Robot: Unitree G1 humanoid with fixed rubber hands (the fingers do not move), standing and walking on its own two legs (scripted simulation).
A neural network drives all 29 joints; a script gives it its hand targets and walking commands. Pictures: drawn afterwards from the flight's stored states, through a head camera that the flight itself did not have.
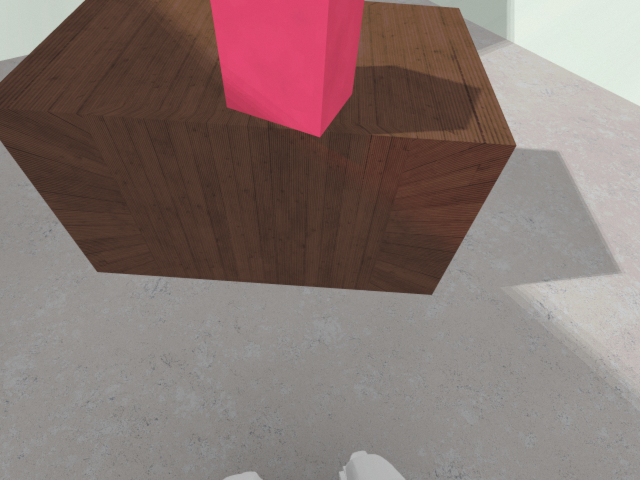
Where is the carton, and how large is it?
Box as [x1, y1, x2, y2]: [210, 0, 363, 136]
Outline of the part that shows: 210,0 227,107 320,136 351,94 363,0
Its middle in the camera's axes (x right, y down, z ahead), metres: -0.06 -0.44 +0.81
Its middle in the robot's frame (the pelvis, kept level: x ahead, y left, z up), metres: +0.94 +0.02 +0.08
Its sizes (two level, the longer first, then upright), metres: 0.239 0.197 0.297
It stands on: a pedestal, 0.67 m high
